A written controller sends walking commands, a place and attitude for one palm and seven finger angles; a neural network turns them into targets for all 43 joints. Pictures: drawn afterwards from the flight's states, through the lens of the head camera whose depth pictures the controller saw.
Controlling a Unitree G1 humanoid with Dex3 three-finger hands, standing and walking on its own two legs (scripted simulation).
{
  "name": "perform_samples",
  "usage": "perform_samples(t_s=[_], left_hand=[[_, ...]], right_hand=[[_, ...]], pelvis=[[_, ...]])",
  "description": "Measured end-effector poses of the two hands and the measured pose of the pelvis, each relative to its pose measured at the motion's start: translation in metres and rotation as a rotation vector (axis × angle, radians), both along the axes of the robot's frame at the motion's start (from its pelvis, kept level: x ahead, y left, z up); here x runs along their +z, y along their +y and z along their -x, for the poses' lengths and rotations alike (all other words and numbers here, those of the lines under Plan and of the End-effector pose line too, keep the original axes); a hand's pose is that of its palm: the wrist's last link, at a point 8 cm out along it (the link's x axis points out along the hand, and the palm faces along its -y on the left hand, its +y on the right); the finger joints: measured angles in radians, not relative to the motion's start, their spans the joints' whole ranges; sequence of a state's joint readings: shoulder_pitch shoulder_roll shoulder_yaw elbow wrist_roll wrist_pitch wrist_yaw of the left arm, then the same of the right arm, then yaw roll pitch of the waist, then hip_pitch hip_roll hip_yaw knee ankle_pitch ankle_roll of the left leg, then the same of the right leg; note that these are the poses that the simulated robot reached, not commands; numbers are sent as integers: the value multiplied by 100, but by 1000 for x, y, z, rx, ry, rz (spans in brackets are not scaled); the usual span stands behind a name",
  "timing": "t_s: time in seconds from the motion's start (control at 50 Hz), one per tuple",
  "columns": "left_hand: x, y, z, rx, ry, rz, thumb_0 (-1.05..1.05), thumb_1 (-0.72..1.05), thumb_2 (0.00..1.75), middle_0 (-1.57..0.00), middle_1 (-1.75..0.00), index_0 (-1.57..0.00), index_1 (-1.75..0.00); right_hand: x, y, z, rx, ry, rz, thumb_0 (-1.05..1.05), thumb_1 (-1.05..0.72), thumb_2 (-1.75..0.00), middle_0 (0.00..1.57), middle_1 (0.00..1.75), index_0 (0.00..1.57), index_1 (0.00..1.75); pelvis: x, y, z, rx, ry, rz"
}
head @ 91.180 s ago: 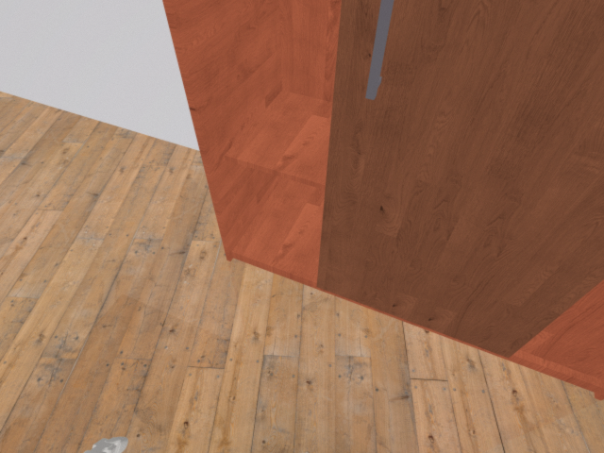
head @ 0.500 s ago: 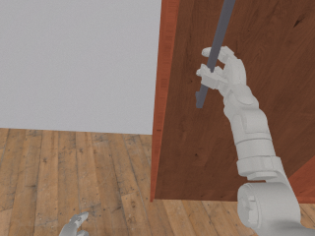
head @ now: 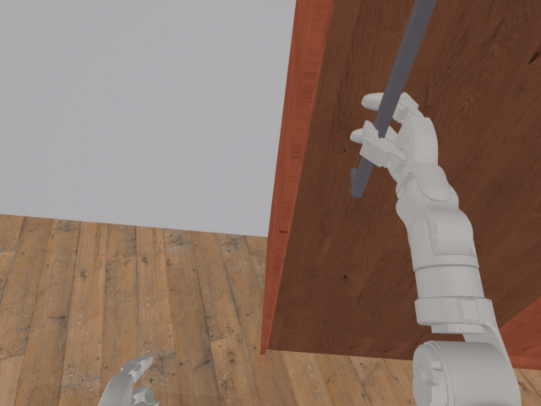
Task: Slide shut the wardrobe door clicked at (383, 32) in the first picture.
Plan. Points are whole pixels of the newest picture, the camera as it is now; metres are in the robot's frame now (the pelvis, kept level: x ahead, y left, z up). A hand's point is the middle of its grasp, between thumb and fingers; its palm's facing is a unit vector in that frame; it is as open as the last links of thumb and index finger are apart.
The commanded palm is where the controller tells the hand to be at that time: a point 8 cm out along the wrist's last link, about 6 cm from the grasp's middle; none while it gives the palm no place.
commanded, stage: grip the handle and tug to test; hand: right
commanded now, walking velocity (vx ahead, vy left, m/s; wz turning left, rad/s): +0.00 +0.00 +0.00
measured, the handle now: (382, 106) +0.47 -0.10 +0.26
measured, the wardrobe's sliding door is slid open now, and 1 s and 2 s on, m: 0.00 0.00 0.00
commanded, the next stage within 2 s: tug the door sideways, standing still in 0.06 s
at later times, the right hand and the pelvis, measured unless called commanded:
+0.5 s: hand (365, 142) +0.41 -0.07 +0.23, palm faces +0.00 +1.00 -0.04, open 5.5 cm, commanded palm +0.39 -0.09 +0.23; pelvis +0.02 +0.00 +0.00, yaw -4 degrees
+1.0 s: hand (363, 144) +0.41 -0.07 +0.23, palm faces +0.02 +1.00 -0.09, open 5.7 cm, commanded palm +0.39 -0.11 +0.23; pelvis -0.02 -0.01 -0.01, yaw -5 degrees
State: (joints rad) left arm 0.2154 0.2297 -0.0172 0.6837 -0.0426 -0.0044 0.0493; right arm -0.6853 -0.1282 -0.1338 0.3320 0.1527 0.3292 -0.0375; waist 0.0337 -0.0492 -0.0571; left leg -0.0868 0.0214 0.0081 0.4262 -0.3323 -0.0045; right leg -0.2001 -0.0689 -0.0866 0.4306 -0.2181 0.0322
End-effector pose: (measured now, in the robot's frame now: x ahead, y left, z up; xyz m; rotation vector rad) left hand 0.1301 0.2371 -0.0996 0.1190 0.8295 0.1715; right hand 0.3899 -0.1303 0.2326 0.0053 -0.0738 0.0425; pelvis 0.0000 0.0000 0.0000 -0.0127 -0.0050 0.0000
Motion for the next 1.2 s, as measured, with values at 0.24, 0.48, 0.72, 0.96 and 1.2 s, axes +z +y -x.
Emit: perform_samples(t_s=[0.24,0.48,0.72,0.96,1.2], left_hand=[[11,2,-49,-33,-39,-2,2,90,90,-20,-30,-20,-30],[9,-21,-88,-164,-32,-11,1,91,90,-20,-30,-20,-30],[-5,-51,-61,-220,-2,52,1,90,90,-20,-30,-20,-30],[-20,-42,-6,-184,73,44,1,90,90,-20,-30,-20,-30],[-32,-11,36,1,101,-11,1,90,90,-20,-30,-20,-30]], right_hand=[[-1,-1,1,17,-10,5,1,-80,-81,34,138,27,131],[1,3,-3,-38,17,37,1,-77,-85,42,140,36,138],[1,5,-1,-60,6,80,0,-80,-83,43,140,29,140],[2,6,0,-62,12,92,0,-82,-82,40,140,24,140],[-10,1,-8,-25,-216,110,-1,-77,-84,43,141,25,140]], pelvis=[[0,3,-24,-1,9,7],[-4,3,-24,-74,18,1],[-7,-4,-5,-97,18,-4],[-10,-9,17,-95,26,-13],[-19,-1,29,-4,-2,-10]])
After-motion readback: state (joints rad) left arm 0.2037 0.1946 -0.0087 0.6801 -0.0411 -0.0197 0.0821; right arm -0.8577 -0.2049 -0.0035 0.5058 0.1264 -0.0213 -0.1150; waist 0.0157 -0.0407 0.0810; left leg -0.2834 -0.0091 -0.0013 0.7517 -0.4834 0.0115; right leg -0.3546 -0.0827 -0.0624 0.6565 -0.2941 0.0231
